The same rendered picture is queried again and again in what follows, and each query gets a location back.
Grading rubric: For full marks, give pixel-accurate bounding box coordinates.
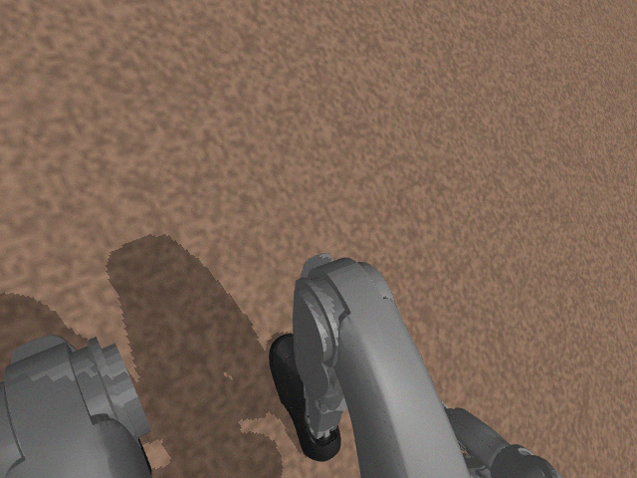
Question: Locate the right robot arm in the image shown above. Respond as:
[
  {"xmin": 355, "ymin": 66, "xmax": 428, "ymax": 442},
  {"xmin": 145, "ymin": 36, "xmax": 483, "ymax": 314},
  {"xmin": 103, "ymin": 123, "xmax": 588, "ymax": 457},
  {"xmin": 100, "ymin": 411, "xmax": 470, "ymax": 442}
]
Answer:
[{"xmin": 491, "ymin": 444, "xmax": 563, "ymax": 478}]

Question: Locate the right robot foot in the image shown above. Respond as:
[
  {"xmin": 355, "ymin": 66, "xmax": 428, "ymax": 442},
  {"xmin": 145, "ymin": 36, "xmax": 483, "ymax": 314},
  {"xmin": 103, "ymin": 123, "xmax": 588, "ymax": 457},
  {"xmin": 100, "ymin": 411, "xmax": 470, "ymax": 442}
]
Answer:
[{"xmin": 269, "ymin": 334, "xmax": 341, "ymax": 462}]

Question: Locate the right robot hand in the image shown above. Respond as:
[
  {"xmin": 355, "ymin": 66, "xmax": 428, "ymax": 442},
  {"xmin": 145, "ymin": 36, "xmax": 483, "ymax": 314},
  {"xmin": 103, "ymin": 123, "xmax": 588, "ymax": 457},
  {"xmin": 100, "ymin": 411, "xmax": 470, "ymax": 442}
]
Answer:
[{"xmin": 441, "ymin": 401, "xmax": 511, "ymax": 478}]

